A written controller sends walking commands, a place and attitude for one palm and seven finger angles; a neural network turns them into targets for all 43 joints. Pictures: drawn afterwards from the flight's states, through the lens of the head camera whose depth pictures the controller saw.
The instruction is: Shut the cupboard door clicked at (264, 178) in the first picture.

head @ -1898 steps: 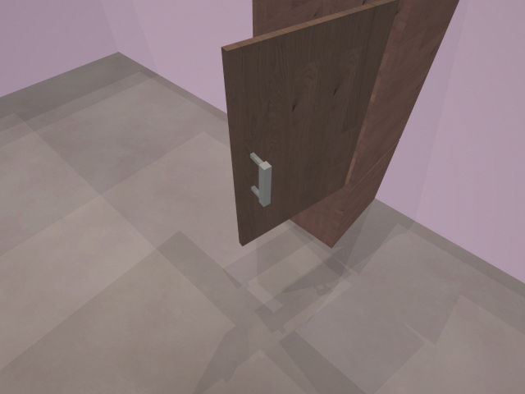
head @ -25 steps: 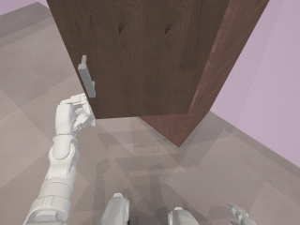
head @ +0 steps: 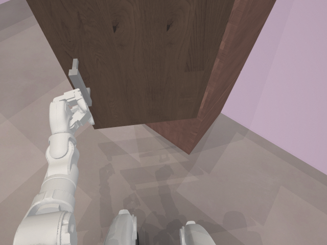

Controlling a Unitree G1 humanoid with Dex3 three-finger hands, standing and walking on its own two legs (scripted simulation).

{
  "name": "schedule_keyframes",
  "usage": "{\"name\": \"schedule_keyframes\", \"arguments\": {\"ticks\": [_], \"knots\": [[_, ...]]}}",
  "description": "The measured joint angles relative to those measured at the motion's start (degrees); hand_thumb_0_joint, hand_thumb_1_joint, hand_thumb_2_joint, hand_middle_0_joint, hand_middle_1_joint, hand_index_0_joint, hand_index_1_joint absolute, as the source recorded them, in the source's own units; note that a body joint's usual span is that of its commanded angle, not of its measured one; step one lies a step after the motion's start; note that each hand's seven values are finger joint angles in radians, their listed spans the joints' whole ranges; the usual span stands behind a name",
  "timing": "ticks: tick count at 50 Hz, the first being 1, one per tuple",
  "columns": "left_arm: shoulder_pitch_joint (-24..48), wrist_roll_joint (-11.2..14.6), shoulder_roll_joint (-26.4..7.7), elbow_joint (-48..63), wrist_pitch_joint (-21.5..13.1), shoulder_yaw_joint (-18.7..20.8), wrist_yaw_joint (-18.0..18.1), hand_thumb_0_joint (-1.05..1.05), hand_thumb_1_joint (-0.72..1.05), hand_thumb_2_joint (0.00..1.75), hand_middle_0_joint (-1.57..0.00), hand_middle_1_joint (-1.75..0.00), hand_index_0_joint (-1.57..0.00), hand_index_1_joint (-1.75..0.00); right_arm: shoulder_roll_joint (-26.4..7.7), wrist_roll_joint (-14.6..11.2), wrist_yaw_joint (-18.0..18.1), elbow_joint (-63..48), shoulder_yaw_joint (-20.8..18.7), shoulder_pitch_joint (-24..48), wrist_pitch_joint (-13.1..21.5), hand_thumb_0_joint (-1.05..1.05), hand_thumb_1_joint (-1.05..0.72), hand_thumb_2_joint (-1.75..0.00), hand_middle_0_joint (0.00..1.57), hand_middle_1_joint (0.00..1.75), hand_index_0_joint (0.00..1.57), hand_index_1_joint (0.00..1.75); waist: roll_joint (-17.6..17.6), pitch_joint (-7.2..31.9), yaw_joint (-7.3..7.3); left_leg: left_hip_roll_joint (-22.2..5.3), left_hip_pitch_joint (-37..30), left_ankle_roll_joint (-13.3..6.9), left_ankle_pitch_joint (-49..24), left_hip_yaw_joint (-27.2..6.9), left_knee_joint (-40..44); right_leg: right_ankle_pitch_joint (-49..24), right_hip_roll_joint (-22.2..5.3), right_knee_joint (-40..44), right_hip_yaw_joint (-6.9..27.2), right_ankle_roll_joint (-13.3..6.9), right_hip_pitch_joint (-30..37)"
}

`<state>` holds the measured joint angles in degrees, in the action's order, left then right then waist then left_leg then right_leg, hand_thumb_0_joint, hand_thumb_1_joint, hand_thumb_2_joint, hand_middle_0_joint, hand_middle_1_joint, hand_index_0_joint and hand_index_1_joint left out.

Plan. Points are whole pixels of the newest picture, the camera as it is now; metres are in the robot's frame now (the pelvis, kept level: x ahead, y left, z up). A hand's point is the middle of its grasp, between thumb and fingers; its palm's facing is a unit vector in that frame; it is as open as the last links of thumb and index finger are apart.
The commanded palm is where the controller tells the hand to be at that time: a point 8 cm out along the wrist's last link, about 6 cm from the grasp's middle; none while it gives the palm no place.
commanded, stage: bring the fist close to the handle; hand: left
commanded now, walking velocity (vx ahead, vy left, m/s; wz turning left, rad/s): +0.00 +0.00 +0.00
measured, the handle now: (81, 83) +0.52 +0.22 +0.05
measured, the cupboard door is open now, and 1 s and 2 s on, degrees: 46 36 27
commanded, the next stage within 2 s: push the door shut along its arc in 0.10 s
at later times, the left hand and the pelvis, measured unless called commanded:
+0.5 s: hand (90, 101) +0.45 +0.18 +0.06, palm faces +0.09 -1.00 -0.02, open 3.1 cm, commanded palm +0.44 +0.22 +0.05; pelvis -0.01 +0.00 -0.01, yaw +1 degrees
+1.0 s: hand (97, 82) +0.52 +0.17 +0.06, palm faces -0.04 -1.00 -0.01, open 3.1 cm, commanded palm +0.51 +0.20 +0.05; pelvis -0.01 +0.01 -0.03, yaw -1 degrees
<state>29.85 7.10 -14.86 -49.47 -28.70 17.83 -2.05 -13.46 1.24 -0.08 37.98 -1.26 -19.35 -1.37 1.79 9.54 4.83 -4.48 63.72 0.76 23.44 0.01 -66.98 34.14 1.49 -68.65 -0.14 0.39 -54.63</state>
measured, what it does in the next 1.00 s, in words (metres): stands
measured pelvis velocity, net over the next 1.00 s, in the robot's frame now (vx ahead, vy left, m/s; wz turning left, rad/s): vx -0.01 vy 0.01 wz -0.02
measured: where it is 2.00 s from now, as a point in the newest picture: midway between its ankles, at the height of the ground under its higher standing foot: outside the picture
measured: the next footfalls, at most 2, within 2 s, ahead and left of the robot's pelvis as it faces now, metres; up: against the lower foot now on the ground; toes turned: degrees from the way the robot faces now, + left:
none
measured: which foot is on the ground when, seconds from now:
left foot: down 0.00-1.00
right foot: down 0.00-1.00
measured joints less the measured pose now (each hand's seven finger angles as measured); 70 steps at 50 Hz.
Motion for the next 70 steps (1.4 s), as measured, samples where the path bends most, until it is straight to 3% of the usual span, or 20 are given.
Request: {"name": "schedule_keyframes", "arguments": {"ticks": [5,15,27,51,70], "knots": [[0.64,0.13,-0.17,-0.57,-1.38,-0.88,-0.37,0.02,0.9,0.9,-1.3,-1.5,-1.3,-1.5,-0.17,-0.03,0.41,0.78,-0.22,1.0,0.41,0.01,-0.9,-0.9,0.2,0.3,0.2,0.3,-0.18,-0.25,-0.35,0.21,0.31,0.09,0.01,-0.64,-0.44,0.14,-0.09,-0.17,-0.63,-0.08,0.11],[2.65,-0.47,0.0,-2.53,-0.66,-1.72,-0.91,0.02,0.9,0.9,-1.3,-1.5,-1.3,-1.5,-0.24,-0.12,0.44,-0.45,0.06,3.42,0.51,0.0,-0.9,-0.9,0.2,0.29,0.2,0.3,-0.29,0.25,-0.32,0.31,0.33,0.01,-0.01,-0.81,-0.59,0.09,-0.15,-0.18,-0.77,-0.02,0.23],[12.47,-0.83,-4.86,-11.32,-0.35,-0.2,-5.41,0.01,0.91,0.92,-1.3,-1.5,-1.3,-1.5,-0.39,-0.19,0.45,-0.03,0.77,3.31,0.38,0.0,-0.9,-0.9,0.2,0.3,0.2,0.3,0.12,0.05,0.93,0.24,4.33,0.05,0.33,-1.63,-3.24,0.65,0.08,-2.66,-1.42,-0.11,-3.37],[27.1,-3.05,-14.78,-19.39,5.94,3.64,-12.16,0.02,0.9,0.9,-1.3,-1.5,-1.3,-1.5,-1.5,-0.22,-0.43,1.53,1.32,-1.65,1.12,0.0,-0.9,-0.9,0.2,0.3,0.2,0.3,1.45,-0.68,6.0,-0.87,13.06,-0.5,1.34,-2.28,-8.03,0.92,1.31,-6.16,-1.58,0.31,-11.52],[39.78,-6.53,-20.82,-23.86,11.24,3.08,-15.14,0.02,0.9,0.9,-1.3,-1.5,-1.3,-1.5,-1.4,0.12,-1.04,-0.19,3.09,-1.44,2.49,0.0,-0.9,-0.9,0.2,0.3,0.2,0.3,2.21,-1.38,9.37,-1.29,20.13,-0.8,2.19,-3.22,-11.98,1.55,1.94,-9.28,-2.17,0.55,-17.93]]}}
